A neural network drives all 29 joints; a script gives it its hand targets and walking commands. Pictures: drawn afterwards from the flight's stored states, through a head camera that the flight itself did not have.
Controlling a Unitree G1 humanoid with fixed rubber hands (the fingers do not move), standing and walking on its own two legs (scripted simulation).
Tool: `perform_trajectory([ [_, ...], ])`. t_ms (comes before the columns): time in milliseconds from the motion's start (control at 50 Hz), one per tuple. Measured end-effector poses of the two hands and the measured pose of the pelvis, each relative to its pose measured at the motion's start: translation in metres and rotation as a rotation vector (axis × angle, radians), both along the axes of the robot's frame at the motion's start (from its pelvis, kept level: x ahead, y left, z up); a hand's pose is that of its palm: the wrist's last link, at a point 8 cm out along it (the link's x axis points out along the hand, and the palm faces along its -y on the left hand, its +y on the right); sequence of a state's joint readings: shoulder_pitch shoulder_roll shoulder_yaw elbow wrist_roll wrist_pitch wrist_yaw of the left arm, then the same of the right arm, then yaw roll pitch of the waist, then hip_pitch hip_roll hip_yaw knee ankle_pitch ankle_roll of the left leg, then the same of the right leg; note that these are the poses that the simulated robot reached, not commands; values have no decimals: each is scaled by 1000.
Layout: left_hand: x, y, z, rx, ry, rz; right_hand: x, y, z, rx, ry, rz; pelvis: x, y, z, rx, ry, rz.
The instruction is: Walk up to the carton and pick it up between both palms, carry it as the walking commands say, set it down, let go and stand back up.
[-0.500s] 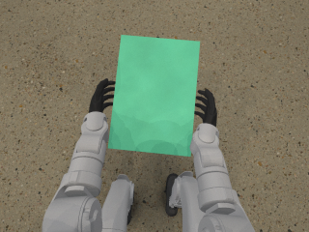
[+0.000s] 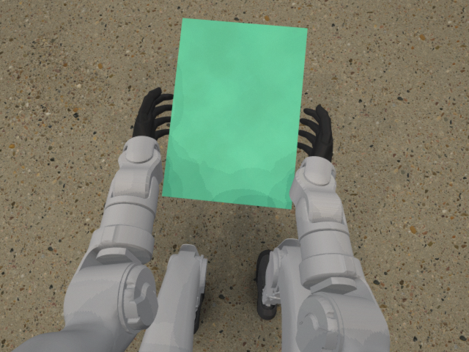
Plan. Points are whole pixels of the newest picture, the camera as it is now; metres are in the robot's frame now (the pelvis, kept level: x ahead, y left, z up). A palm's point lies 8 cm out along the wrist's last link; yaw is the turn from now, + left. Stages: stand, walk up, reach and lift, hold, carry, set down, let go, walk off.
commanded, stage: set down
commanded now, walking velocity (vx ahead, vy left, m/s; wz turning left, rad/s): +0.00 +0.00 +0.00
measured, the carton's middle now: (236, 126) +0.51 +0.00 -0.16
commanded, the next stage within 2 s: none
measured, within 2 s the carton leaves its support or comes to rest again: neither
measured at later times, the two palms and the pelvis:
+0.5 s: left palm (160, 134) +0.49 +0.15 -0.14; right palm (307, 148) +0.46 -0.13 -0.15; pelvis -0.01 +0.02 -0.07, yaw +0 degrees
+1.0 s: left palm (171, 137) +0.51 +0.15 -0.23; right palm (300, 144) +0.50 -0.13 -0.24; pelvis -0.01 +0.02 -0.11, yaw +0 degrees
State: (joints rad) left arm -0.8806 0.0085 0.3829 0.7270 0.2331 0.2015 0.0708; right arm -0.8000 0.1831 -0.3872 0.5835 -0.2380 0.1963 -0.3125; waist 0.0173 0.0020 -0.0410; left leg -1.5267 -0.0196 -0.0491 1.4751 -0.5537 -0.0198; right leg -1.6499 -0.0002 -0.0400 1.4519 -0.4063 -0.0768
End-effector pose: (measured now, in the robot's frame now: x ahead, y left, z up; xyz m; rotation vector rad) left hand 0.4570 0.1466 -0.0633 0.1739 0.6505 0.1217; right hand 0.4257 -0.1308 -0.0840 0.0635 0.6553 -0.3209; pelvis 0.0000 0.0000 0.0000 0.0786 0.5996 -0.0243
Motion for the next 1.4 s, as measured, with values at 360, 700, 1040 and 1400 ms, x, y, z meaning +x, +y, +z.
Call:
perform_trajectory([
  [360, 23, 2, -56, -12, 11, 8, 26, 1, -53, 3, -10, 4, -5, 12, -50, -1, 85, 1],
  [700, 42, 2, -110, -35, 30, -4, 50, -2, -101, 13, -18, 10, -8, 20, -88, -6, 167, 4],
  [1040, 58, 7, -172, -36, 62, -42, 72, -2, -160, 13, -9, 34, -7, 20, -118, 0, 198, 5],
  [1400, 74, 15, -242, -79, 67, -23, 92, 4, -223, -2, 7, 73, -10, 30, -153, -17, 157, 0],
])
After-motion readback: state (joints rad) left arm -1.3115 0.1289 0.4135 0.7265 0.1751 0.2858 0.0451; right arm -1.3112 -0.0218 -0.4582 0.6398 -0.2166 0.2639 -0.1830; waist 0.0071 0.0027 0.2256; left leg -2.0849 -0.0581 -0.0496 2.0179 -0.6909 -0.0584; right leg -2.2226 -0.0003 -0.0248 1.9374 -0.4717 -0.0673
